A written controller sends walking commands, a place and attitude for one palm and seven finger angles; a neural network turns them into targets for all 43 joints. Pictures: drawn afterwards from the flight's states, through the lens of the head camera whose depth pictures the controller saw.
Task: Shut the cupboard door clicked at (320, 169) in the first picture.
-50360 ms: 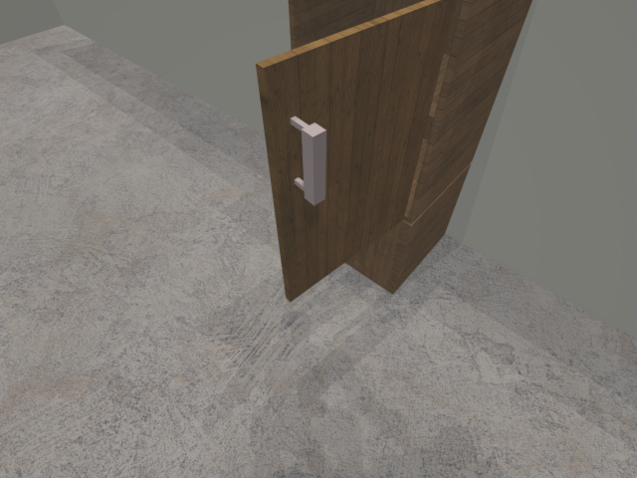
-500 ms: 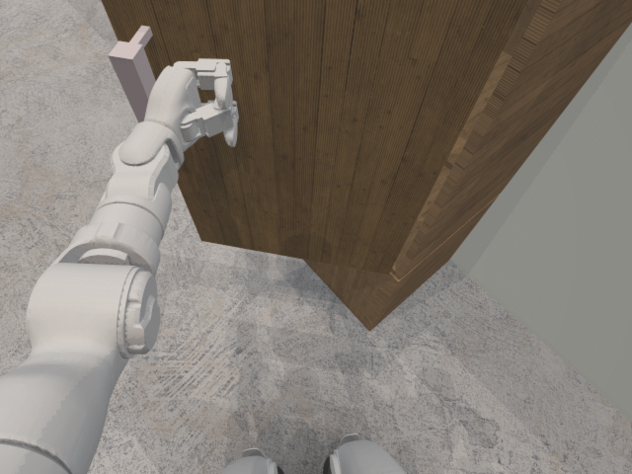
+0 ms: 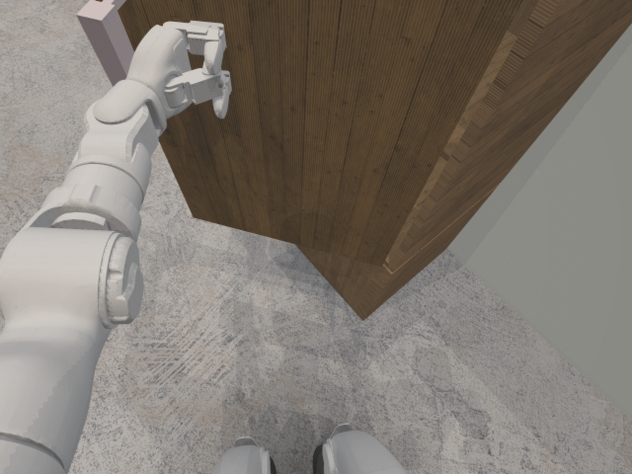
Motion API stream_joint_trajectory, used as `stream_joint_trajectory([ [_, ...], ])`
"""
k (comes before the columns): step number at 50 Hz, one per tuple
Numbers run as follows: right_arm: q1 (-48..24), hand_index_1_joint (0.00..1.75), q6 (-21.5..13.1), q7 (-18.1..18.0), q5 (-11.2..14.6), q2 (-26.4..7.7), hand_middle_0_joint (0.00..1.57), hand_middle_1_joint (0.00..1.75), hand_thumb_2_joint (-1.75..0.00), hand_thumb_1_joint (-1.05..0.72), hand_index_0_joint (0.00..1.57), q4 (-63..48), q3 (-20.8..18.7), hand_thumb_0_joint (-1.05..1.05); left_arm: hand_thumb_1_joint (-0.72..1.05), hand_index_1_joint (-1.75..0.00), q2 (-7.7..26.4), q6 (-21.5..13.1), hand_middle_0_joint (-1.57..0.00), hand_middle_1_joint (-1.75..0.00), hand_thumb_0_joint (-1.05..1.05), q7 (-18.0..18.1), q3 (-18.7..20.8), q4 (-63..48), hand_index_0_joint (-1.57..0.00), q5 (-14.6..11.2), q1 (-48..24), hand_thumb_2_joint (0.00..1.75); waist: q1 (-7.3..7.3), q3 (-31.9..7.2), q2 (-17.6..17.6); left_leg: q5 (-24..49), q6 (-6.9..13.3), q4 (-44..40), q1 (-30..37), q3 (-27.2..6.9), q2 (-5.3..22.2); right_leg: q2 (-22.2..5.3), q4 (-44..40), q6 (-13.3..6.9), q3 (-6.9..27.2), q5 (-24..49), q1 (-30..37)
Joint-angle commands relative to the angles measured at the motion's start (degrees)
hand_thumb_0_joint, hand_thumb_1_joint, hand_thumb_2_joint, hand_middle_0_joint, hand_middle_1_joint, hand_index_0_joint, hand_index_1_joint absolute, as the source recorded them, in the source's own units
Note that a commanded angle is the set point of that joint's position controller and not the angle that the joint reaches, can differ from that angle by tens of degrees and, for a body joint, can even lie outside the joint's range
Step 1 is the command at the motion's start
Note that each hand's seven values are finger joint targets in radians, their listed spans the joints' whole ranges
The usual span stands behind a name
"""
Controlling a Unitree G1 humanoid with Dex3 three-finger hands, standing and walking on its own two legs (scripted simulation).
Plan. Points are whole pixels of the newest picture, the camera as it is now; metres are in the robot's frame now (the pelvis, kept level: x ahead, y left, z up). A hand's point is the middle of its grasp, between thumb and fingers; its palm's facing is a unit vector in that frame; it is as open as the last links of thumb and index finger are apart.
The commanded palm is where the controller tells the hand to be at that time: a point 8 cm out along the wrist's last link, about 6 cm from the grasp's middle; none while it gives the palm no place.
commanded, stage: push the door shut along its arc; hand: left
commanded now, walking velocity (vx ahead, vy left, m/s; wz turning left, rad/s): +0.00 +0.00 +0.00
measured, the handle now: (132, 58) +0.59 +0.15 +0.14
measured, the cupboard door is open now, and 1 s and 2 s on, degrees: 35 28 28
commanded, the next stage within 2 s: pull the fist back off the door in 0.08 s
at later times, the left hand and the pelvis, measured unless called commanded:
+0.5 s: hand (257, 74) +0.56 +0.00 +0.13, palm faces -0.01 -1.00 -0.07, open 3.1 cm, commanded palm +0.53 +0.07 +0.14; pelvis +0.00 -0.01 -0.01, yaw -1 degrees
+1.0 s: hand (241, 133) +0.47 +0.03 +0.13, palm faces -0.05 -1.00 +0.02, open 3.1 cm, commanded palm +0.45 +0.07 +0.14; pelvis +0.01 +0.00 +0.02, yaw -2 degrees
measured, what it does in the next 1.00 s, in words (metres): stands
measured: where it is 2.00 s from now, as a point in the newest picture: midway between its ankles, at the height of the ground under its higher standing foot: outside the picture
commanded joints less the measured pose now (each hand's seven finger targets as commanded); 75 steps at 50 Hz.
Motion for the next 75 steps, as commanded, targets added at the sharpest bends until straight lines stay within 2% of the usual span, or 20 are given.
stream_joint_trajectory([
  [1,9.19,0.30,-1.61,-1.53,0.21,-9.78,0.20,0.30,-0.90,-0.90,0.20,-0.72,-3.47,0.00,0.90,-1.50,3.84,-2.84,-1.30,-1.50,0.00,-1.11,0.04,-11.77,-1.30,-1.17,-35.92,0.90,-5.57,-26.91,1.43,18.18,1.93,-1.35,20.10,-2.59,1.04,-1.44,-6.10,3.32,4.26,19.60,5.52],
  [9,8.27,0.30,-3.30,-1.70,0.01,-9.84,0.20,0.30,-0.90,-0.90,0.20,1.04,-3.68,0.00,0.90,-1.50,-0.90,-2.68,-1.30,-1.50,0.00,-1.81,-3.50,-13.57,-1.30,-1.04,-40.49,0.90,-6.32,-31.45,5.22,21.29,1.93,0.84,25.19,-3.40,1.03,-1.15,-3.84,3.00,3.02,19.11,-0.28],
  [10,10.66,0.30,-3.63,0.04,0.56,-7.16,0.20,0.30,-0.90,-0.90,0.20,-1.29,-3.07,0.00,0.90,-1.50,2.33,-0.82,-1.30,-1.50,0.00,10.32,8.73,-11.93,-1.30,-4.78,-41.73,0.90,-4.87,-30.59,6.62,19.28,0.45,0.51,19.96,-4.63,2.13,-1.62,-5.31,2.73,4.48,18.07,1.36],
  [15,13.82,0.30,-2.97,5.12,-2.69,-6.74,0.20,0.30,-0.90,-0.90,0.20,-2.05,-3.89,0.00,0.90,-1.50,-3.29,-3.00,-1.30,-1.50,0.00,31.56,9.52,-12.80,-1.30,2.26,-37.24,0.90,-4.37,-33.94,2.94,21.89,-0.28,1.00,16.45,-4.18,1.65,-1.98,-3.05,3.66,4.77,22.53,4.89],
  [18,15.26,0.30,-2.43,7.72,-4.58,-6.49,0.20,0.30,-0.90,-0.90,0.20,-2.35,-4.45,0.00,0.90,-1.50,-2.02,-8.82,-1.30,-1.50,0.00,38.62,7.99,-13.93,-1.30,11.71,-33.36,0.90,-3.23,-35.35,4.60,24.65,-0.35,2.58,15.23,-3.69,1.44,-1.74,-0.59,3.55,4.61,24.41,3.55],
  [21,16.37,0.30,-0.87,8.61,-4.68,-7.21,0.20,0.30,-0.90,-0.90,0.20,-3.72,-5.13,0.00,0.90,-1.50,2.69,-11.04,-1.30,-1.50,0.00,37.46,8.22,-14.20,-1.30,15.69,-29.46,0.90,-2.24,-36.27,2.39,22.15,0.30,1.04,13.19,-2.10,0.73,-1.78,-1.68,3.90,5.64,26.37,10.13],
  [25,15.84,0.30,1.43,7.20,-2.49,-7.72,0.20,0.30,-0.90,-0.90,0.20,-6.11,-4.89,0.00,0.90,-1.50,5.95,-7.00,-1.30,-1.50,0.00,32.43,10.83,-11.41,-1.30,11.65,-26.40,0.90,-1.26,-32.51,-4.18,14.51,1.04,-3.30,7.86,-0.08,-0.12,-1.93,-6.87,5.09,8.09,26.94,21.17],
  [29,13.92,0.30,1.28,5.81,-1.45,-6.71,0.20,0.30,-0.90,-0.90,0.20,-7.67,-4.64,0.00,0.90,-1.50,5.87,-9.13,-1.30,-1.50,0.00,30.28,13.19,-20.25,-1.30,6.05,-26.15,0.90,1.56,-34.65,-2.75,14.91,0.67,-6.16,11.62,0.84,-0.14,-1.88,-9.14,4.64,8.76,29.10,27.70],
  [33,13.53,0.30,-0.05,6.09,-1.49,-5.73,0.20,0.30,-0.90,-0.90,0.20,-6.73,-4.85,0.00,0.90,-1.50,-0.02,-14.20,-1.30,-1.50,0.00,29.84,8.17,-22.08,-1.30,6.95,-18.40,0.90,1.89,-29.72,-1.10,15.86,0.73,-6.78,15.24,1.02,0.17,-1.46,-9.34,4.30,7.54,28.13,23.74],
  [36,13.75,0.30,0.53,6.78,-1.35,-5.91,0.20,0.30,-0.90,-0.90,0.20,-6.15,-5.33,0.00,0.90,-1.50,-5.40,-12.40,-1.30,-1.50,0.00,29.35,3.86,-17.17,-1.30,8.54,-8.80,0.90,1.75,-23.80,-3.32,13.74,0.82,-7.90,15.27,1.40,0.27,-1.74,-10.94,4.94,7.01,24.67,20.16],
  [39,12.36,0.30,1.44,6.61,-0.47,-6.13,0.20,0.30,-0.90,-0.90,0.20,-6.99,-5.43,0.00,0.90,-1.50,-8.21,-8.40,-1.30,-1.50,0.00,28.62,3.17,-15.76,-1.30,6.10,-4.10,0.90,2.89,-20.62,-4.53,12.81,0.73,-9.52,16.00,1.93,0.08,-2.02,-13.13,5.20,7.10,22.94,20.81],
  [43,8.95,0.30,1.38,5.83,0.03,-5.63,0.20,0.30,-0.90,-0.90,0.20,-8.43,-5.30,0.00,0.90,-1.50,-9.45,-9.58,-1.30,-1.50,0.00,29.37,2.84,-27.00,-1.30,3.00,-7.05,0.90,4.03,-22.33,-2.90,14.91,0.79,-10.42,20.32,1.88,-0.21,-2.03,-13.41,4.49,6.68,25.39,23.39],
  [48,5.81,0.30,-0.76,5.68,-0.52,-4.60,0.20,0.30,-0.90,-0.90,0.20,-8.03,-5.69,0.00,0.90,-1.50,-12.29,-16.81,-1.30,-1.50,0.00,32.40,-1.60,-42.08,-1.30,5.01,-8.12,0.90,4.49,-28.14,2.17,21.68,0.16,-8.92,30.48,0.23,0.91,-1.42,-9.57,3.16,4.52,27.17,19.62],
  [54,4.70,0.30,0.75,4.98,0.32,-4.78,0.20,0.30,-0.90,-0.90,0.20,-6.44,-4.97,0.00,0.90,-1.50,-14.01,-9.29,-1.30,-1.50,0.00,33.50,-4.41,-26.19,-1.30,7.28,-6.83,0.90,1.62,-16.13,-7.75,11.00,0.59,-11.48,22.30,0.38,0.76,-2.18,-13.14,4.69,5.14,18.32,16.78],
  [56,3.58,0.30,0.99,4.68,0.63,-4.67,0.20,0.30,-0.90,-0.90,0.20,-6.98,-4.65,0.00,0.90,-1.50,-15.54,-6.86,-1.30,-1.50,0.00,33.71,-4.37,-24.67,-1.30,5.97,-8.16,0.90,1.94,-16.46,-6.96,10.40,0.43,-12.05,22.54,0.21,0.55,-2.22,-13.52,4.19,4.88,17.42,17.11],
  [59,2.91,0.30,0.86,4.36,0.47,-4.72,0.20,0.30,-0.90,-0.90,0.20,-7.23,-4.04,0.00,0.90,-1.50,-13.37,-6.82,-1.30,-1.50,0.00,34.00,-0.22,-23.95,-1.30,3.30,-9.45,0.90,3.42,-19.64,-5.44,12.83,-0.01,-11.67,23.13,-0.06,0.35,-2.24,-12.54,3.48,4.78,19.68,19.31],
  [63,2.45,0.30,0.15,5.00,-0.48,-4.36,0.20,0.30,-0.90,-0.90,0.20,-9.82,-3.97,0.00,0.90,-1.50,-8.46,-12.40,-1.30,-1.50,0.00,33.28,4.86,-32.72,-1.30,4.54,3.47,0.90,8.93,-28.93,-2.51,22.91,-0.35,-11.03,26.50,0.52,0.48,-2.33,-8.67,2.57,4.61,29.15,25.98],
  [67,1.87,0.30,0.99,5.87,-0.05,-4.42,0.20,0.30,-0.90,-0.90,0.20,-11.82,-4.65,0.00,0.90,-1.50,-7.24,-11.90,-1.30,-1.50,0.00,30.65,3.57,-39.72,-1.30,7.37,18.29,0.90,10.54,-24.97,-6.17,25.01,0.20,-12.06,25.00,1.65,1.16,-2.38,-9.48,2.89,5.06,32.37,28.69],
  [71,-2.91,0.30,1.78,4.73,2.21,-4.50,0.20,0.30,-0.90,-0.90,0.20,-14.87,-4.74,0.00,0.90,-1.50,-9.97,-5.11,-1.30,-1.50,0.00,26.11,0.05,-54.42,-1.30,2.20,22.41,0.90,10.33,-20.84,-8.79,20.46,0.88,-15.14,26.76,2.81,1.24,-2.51,-14.30,4.16,5.66,30.56,32.52],
  [75,-7.87,0.30,0.32,2.18,3.41,-3.74,0.20,0.30,-0.90,-0.90,0.20,-15.64,-3.83,0.00,0.90,-1.50,-11.19,-0.98,-1.30,-1.50,0.00,23.18,-3.24,-67.59,-1.30,-1.76,20.96,0.90,9.66,-15.53,-4.80,15.86,1.50,-17.38,31.05,2.12,1.45,-2.58,-18.58,4.11,5.65,22.32,30.50],
])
